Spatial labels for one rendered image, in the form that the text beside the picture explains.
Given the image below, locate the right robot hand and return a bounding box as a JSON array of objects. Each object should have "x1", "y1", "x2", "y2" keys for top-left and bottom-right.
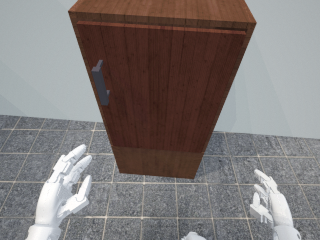
[{"x1": 250, "y1": 169, "x2": 294, "y2": 230}]

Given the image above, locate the left robot forearm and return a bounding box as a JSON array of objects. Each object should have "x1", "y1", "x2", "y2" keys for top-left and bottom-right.
[{"x1": 25, "y1": 224, "x2": 62, "y2": 240}]

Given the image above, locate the right robot shin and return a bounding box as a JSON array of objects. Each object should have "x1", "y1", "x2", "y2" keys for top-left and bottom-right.
[{"x1": 187, "y1": 232, "x2": 198, "y2": 236}]

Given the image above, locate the handle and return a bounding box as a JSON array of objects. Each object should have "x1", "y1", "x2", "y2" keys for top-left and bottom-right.
[{"x1": 91, "y1": 60, "x2": 110, "y2": 106}]

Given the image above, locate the right robot forearm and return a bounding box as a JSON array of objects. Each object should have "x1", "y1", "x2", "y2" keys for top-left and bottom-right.
[{"x1": 272, "y1": 225, "x2": 301, "y2": 240}]

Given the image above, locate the left robot hand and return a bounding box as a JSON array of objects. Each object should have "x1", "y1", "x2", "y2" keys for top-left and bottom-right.
[{"x1": 35, "y1": 144, "x2": 92, "y2": 227}]

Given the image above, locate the cupboard door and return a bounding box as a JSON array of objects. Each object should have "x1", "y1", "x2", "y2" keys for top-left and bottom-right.
[{"x1": 76, "y1": 21, "x2": 246, "y2": 153}]

